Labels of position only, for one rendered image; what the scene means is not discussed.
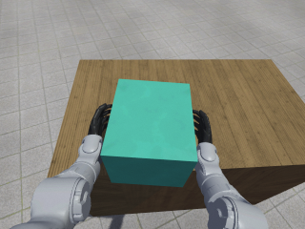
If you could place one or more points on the left robot forearm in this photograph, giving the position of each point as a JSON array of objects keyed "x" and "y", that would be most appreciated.
[{"x": 87, "y": 164}]

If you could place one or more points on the left robot hand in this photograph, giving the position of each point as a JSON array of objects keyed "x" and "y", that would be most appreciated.
[{"x": 97, "y": 125}]

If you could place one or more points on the pedestal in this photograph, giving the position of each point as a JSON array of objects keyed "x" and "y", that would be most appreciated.
[{"x": 257, "y": 121}]

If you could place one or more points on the left robot upper arm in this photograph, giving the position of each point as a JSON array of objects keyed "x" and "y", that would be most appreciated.
[{"x": 59, "y": 203}]

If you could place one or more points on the carton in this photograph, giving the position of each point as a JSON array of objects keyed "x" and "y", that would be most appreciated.
[{"x": 150, "y": 137}]

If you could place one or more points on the right robot hand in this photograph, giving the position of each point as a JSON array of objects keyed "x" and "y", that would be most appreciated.
[{"x": 204, "y": 133}]

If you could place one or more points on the right robot upper arm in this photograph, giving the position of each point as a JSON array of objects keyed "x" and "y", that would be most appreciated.
[{"x": 230, "y": 213}]

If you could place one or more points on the right robot forearm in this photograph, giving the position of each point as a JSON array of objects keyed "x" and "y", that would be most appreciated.
[{"x": 209, "y": 176}]

